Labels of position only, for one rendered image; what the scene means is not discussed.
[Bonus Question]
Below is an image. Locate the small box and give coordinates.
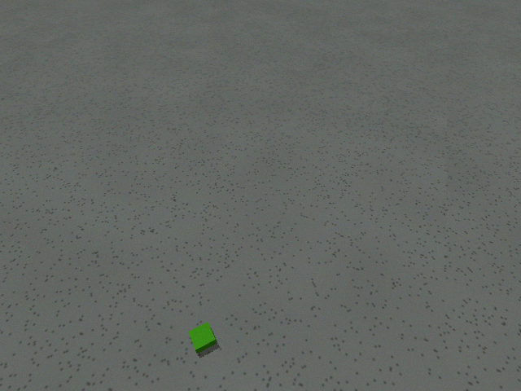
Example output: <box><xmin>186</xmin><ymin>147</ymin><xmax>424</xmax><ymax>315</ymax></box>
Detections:
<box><xmin>188</xmin><ymin>322</ymin><xmax>217</xmax><ymax>354</ymax></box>

